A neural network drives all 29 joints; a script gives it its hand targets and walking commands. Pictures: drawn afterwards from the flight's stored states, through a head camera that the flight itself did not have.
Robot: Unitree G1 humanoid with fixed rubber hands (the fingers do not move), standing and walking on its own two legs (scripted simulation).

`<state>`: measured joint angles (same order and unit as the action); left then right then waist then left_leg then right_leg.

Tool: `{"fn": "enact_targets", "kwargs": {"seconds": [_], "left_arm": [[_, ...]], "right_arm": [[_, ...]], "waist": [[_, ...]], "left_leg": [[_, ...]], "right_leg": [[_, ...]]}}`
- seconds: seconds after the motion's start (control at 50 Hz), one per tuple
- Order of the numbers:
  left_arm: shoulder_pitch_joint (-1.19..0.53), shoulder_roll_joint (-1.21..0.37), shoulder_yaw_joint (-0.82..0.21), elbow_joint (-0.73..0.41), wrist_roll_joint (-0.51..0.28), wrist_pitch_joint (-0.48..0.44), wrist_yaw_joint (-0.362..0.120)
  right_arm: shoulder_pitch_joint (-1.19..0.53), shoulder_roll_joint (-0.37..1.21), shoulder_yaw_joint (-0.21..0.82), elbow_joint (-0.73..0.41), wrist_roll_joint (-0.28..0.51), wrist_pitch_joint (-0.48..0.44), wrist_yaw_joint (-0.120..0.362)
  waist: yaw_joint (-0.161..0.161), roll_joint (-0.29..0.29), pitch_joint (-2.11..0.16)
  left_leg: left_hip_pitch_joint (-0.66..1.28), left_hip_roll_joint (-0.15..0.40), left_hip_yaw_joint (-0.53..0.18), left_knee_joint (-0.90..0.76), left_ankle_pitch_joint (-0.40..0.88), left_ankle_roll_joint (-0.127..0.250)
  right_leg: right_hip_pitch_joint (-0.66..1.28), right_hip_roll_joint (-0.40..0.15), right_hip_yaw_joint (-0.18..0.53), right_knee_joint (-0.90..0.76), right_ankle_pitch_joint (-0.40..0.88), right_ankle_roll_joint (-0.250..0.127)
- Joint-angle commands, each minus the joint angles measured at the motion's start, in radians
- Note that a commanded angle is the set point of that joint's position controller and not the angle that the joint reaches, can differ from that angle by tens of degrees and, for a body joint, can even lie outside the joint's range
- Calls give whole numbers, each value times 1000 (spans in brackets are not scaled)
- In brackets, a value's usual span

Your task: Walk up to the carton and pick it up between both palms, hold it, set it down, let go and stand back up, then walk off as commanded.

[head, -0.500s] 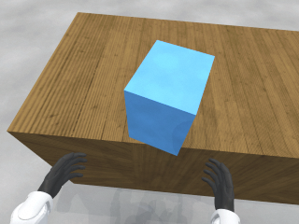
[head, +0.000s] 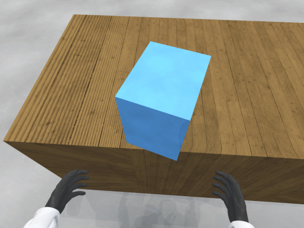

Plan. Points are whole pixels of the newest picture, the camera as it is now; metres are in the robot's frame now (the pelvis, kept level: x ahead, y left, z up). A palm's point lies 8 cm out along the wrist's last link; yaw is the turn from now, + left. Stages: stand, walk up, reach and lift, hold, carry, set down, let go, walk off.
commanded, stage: set down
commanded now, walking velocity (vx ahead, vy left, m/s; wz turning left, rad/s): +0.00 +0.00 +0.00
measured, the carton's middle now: (164, 104) +0.44 +0.01 +0.05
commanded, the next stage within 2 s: let go in 0.76 s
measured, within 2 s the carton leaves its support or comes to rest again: neither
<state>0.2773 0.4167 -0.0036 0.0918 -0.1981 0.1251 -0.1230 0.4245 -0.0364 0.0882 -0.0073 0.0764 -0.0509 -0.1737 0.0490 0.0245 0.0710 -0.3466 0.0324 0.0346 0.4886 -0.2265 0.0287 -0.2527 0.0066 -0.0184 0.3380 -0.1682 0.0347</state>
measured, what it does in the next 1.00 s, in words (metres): stands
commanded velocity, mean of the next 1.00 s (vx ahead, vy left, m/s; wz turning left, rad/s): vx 0.00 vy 0.00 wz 0.00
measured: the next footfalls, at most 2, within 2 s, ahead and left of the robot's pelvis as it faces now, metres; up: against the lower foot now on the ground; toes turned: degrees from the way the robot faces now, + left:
none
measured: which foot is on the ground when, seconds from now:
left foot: down 0.00-1.00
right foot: down 0.00-1.00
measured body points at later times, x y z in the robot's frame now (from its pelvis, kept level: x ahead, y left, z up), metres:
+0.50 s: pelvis +0.00 +0.00 +0.00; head +0.08 +0.01 +0.44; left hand +0.18 +0.25 -0.07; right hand +0.19 -0.20 -0.05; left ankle +0.01 +0.10 -0.74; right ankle +0.00 -0.14 -0.74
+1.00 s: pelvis +0.00 +0.00 +0.00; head +0.07 +0.01 +0.44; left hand +0.15 +0.24 -0.09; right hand +0.18 -0.22 -0.09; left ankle +0.01 +0.10 -0.74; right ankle +0.00 -0.14 -0.74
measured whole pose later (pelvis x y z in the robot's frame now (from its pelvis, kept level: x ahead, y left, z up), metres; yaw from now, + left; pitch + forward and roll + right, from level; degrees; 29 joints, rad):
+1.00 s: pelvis +0.00 +0.00 +0.00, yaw +0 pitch +5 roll -2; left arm 0.27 0.26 -0.03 0.37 -0.06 0.11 0.02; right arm 0.22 -0.16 -0.07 0.60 0.08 -0.26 0.05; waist 0.04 0.03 0.06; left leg -0.35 0.04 0.03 0.49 -0.23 0.02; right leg -0.25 0.01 -0.02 0.34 -0.17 0.03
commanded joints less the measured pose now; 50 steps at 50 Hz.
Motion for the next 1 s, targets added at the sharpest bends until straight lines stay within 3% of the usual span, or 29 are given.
{"fn": "enact_targets", "kwargs": {"seconds": [0.0, 0.02, 0.06, 0.14, 0.16, 0.18, 0.24, 0.26, 0.28, 0.34, 0.36, 0.46, 0.48, 0.5, 0.54, 0.6, 0.68, 0.76, 0.88, 0.96, 0.98], "left_arm": [[1, 38, 42, -128, 42, -38, 34], [12, 19, 37, -77, 51, -29, 34], [21, 6, 35, -100, 58, -27, 37], [7, -15, 23, -83, 66, -17, 56], [6, -10, 28, -115, 63, -20, 64], [9, -37, 16, -65, 76, -10, 68], [-1, -44, 16, -24, 86, -3, 79], [-4, -26, 25, -74, 79, -13, 83], [-21, -50, 3, -23, 85, -8, 92], [-26, -41, 8, -33, 85, -10, 105], [-49, -54, -1, -14, 96, -12, 111], [-42, -82, -10, 21, 107, -10, 122], [-59, -89, -10, 42, 123, 0, 130], [-31, -105, -14, 63, 129, 2, 134], [-50, -74, 0, 17, 113, -16, 137], [-49, -110, -18, 86, 136, -7, 145], [-52, -107, -4, 113, 133, -17, 144], [-66, -117, -17, 132, 143, -28, 158], [-83, -125, -27, 161, 142, -49, 161], [-115, -136, -32, 180, 147, -54, 170], [-119, -132, -35, 198, 144, -55, 169]], "right_arm": [[-14, -118, -70, 82, -17, -96, 24], [-22, -131, -75, 111, -21, -97, 31], [-28, -132, -75, 118, -14, -110, 42], [-91, -166, -124, 142, -24, -127, 65], [-114, -155, -132, 123, -20, -139, 70], [-120, -182, -136, 177, -23, -135, 82], [-152, -211, -148, 193, -33, -139, 100], [-151, -188, -150, 156, -24, -145, 97], [-168, -202, -154, 220, -38, -143, 111], [-180, -203, -160, 227, -43, -151, 126], [-196, -210, -166, 277, -42, -145, 136], [-205, -223, -172, 362, -58, -147, 155], [-239, -242, -181, 404, -63, -149, 167], [-220, -247, -186, 431, -65, -154, 174], [-232, -236, -197, 383, -75, -173, 169], [-253, -279, -211, 506, -91, -186, 186], [-273, -295, -226, 505, -107, -218, 188], [-298, -298, -236, 576, -118, -235, 206], [-311, -301, -237, 645, -131, -254, 222], [-343, -297, -240, 692, -139, -259, 231], [-341, -290, -232, 706, -141, -258, 229]], "waist": [[-6, 118, -290], [-20, 106, -264], [-14, 106, -261], [-20, 102, -259], [-7, 114, -272], [-13, 111, -255], [-14, 86, -245], [-6, 84, -263], [-14, 90, -236], [-7, 74, -257], [-12, 82, -260], [-20, 66, -249], [-12, 99, -253], [-15, 91, -247], [-9, 49, -288], [-18, 84, -264], [-14, 33, -280], [-14, 59, -302], [-18, 22, -301], [-16, 47, -294], [-19, 22, -278]], "left_leg": [[230, 17, -10, -167, 250, -87], [241, 14, -13, -160, 265, -93], [275, 16, -11, -151, 307, -104], [256, 23, -15, -172, 230, -98], [255, 22, -9, -166, 241, -100], [261, 23, -6, -168, 239, -101], [252, 18, 0, -175, 183, -96], [232, 27, -2, -178, 174, -87], [238, 23, -8, -179, 159, -92], [251, 28, -13, -176, 126, -87], [247, 37, -13, -183, 121, -93], [294, 25, 3, -167, 181, -103], [291, 30, 6, -167, 180, -110], [293, 28, -1, -169, 182, -113], [304, 25, 8, -155, 212, -106], [332, 17, 17, -143, 251, -124], [333, 10, 30, -130, 265, -117], [320, 19, 19, -126, 257, -122], [318, 14, 28, -117, 236, -114], [287, 17, 25, -129, 186, -112], [277, 11, 30, -129, 181, -108]], "right_leg": [[327, 64, -26, 22, 107, -46], [301, 69, -27, 21, 96, -49], [267, 74, -28, 12, 94, -54], [267, 72, -36, 19, 67, -56], [263, 72, -34, 23, 71, -54], [245, 74, -37, 20, 55, -59], [224, 68, -36, 22, 33, -59], [246, 65, -37, 34, 51, -53], [212, 70, -39, 32, 26, -60], [202, 66, -39, 43, 30, -58], [200, 71, -45, 46, 25, -63], [149, 66, -40, 29, 20, -67], [145, 69, -42, 33, 19, -73], [129, 72, -49, 33, 13, -74], [143, 63, -44, 31, 55, -65], [101, 74, -46, 31, 37, -76], [92, 70, -46, 27, 53, -72], [81, 79, -54, 45, 42, -79], [49, 70, -53, 41, 35, -78], [44, 72, -57, 52, 6, -84], [48, 68, -56, 51, 12, -78]]}}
